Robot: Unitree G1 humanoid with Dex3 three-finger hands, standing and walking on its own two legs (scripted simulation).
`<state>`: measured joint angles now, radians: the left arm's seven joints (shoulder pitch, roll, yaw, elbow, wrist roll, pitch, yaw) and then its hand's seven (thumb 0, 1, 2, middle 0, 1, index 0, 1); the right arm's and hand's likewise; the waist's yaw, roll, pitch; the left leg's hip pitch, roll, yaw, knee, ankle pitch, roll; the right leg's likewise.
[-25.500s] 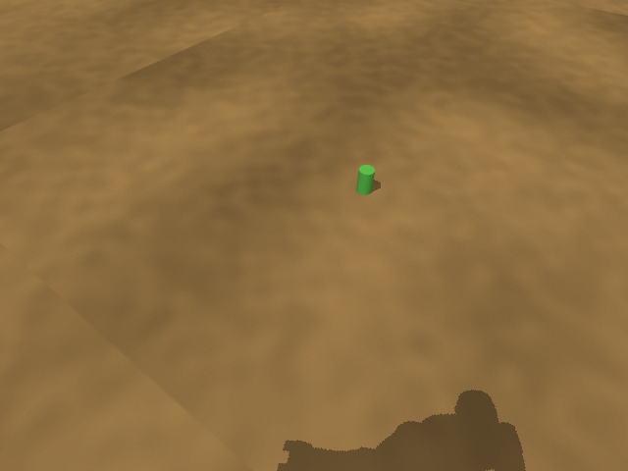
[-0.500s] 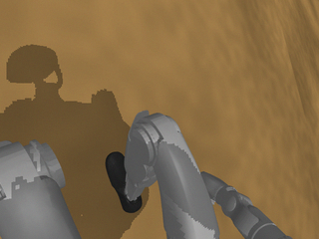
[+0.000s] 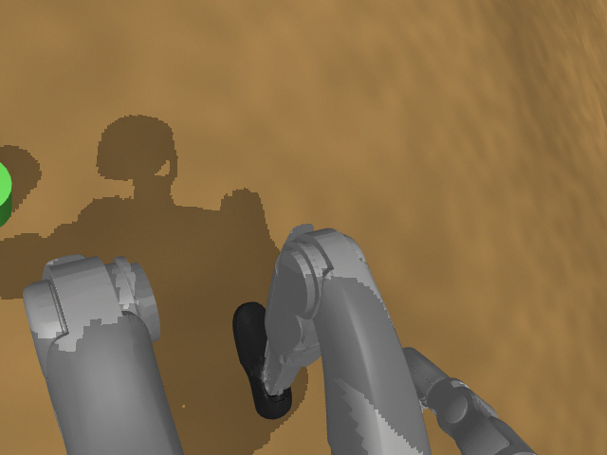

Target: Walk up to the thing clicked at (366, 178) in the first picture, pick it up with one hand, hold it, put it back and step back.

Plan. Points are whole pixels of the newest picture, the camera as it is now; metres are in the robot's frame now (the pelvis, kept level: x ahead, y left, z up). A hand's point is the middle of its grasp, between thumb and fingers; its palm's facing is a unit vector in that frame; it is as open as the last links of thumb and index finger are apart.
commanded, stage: rise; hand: left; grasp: from the side
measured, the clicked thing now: out of the picture +0.43 +0.29 -0.23
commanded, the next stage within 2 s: home in 0.12 s
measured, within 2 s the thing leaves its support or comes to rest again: rests again in 0.08 s
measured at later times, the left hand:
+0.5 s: hand out of the picture +0.32 +0.39 +0.01, palm faces +0.30 -0.84 -0.46, open 17.4 cm
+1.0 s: hand out of the picture +0.25 +0.28 +0.21, palm faces +0.33 -0.86 -0.39, open 17.4 cm
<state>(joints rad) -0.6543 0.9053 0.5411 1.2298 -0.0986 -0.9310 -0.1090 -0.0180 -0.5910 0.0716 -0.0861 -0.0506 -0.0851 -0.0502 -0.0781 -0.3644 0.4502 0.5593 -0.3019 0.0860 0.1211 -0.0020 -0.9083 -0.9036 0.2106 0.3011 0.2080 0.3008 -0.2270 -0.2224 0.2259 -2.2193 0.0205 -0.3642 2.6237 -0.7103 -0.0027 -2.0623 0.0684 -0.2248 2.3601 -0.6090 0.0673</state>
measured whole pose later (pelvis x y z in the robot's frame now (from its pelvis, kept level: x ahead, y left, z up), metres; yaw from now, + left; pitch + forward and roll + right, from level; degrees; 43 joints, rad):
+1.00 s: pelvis +0.06 -0.02 +0.31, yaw +14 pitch +24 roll -3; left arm 0.07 0.33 0.14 0.36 0.01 0.13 0.14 -0.01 -0.52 0.07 -0.06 -0.05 -0.06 -0.05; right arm 0.15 -0.24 0.00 0.52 0.04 0.03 -0.12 0.01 -0.90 -0.90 0.21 0.30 0.20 0.30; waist -0.05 0.01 -0.17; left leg -1.31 0.05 -0.06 1.49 -0.60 -0.03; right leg -1.27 -0.01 -0.05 1.44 -0.59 0.01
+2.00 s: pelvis +0.10 -0.01 +0.43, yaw +16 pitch +7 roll -2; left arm 0.46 0.21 -0.01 -0.01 -0.01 0.28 0.14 -0.01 -0.55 0.05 -0.06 -0.05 -0.06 -0.05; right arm 0.29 -0.20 0.03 0.51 0.01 -0.11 -0.18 0.01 -0.90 -0.90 0.21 0.30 0.20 0.30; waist -0.03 0.04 -0.10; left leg -0.62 0.05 -0.04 0.96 -0.46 -0.02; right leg -0.58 -0.02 -0.05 0.91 -0.44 0.01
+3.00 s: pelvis +0.10 -0.01 +0.43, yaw +16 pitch +7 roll -2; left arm 0.46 0.21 -0.01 0.00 -0.01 0.25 0.13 -0.01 -0.53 0.06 -0.06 -0.06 -0.06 -0.05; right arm 0.28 -0.20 0.03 0.53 0.00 -0.13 -0.18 0.01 -0.90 -0.90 0.21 0.30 0.20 0.30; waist -0.02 0.03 -0.10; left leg -0.62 0.05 -0.04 0.96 -0.46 -0.02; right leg -0.58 -0.01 -0.05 0.91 -0.44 0.01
